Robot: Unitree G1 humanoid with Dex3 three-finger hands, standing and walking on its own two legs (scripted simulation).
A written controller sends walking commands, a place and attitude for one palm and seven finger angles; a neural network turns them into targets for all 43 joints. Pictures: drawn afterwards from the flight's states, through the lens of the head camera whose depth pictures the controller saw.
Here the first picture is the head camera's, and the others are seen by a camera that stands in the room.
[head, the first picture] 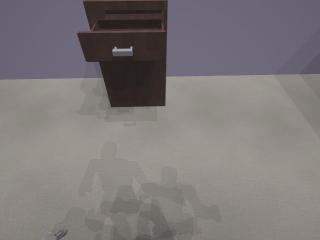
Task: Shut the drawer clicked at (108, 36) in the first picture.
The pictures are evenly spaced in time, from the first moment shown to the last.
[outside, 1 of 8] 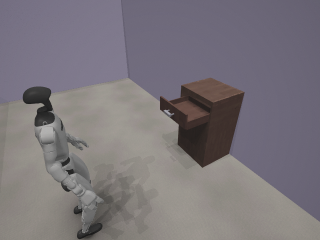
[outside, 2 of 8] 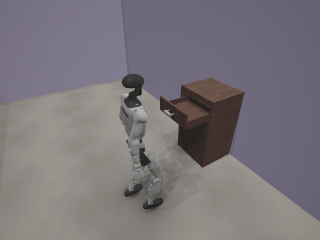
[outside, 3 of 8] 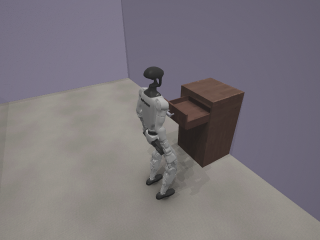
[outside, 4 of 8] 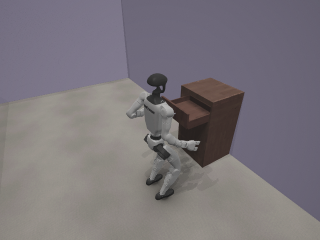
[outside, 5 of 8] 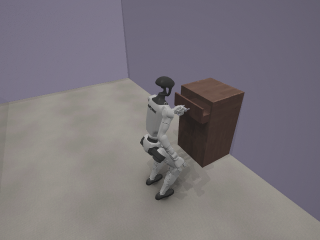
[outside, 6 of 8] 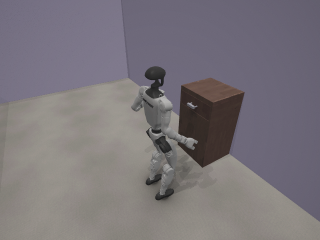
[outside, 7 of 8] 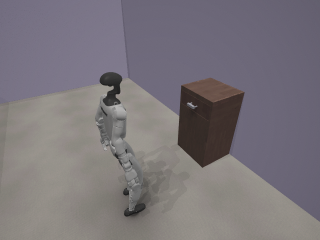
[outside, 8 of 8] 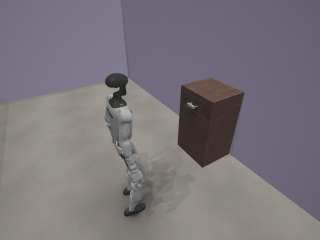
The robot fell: no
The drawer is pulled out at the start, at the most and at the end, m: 0.30 0.30 0.00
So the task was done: yes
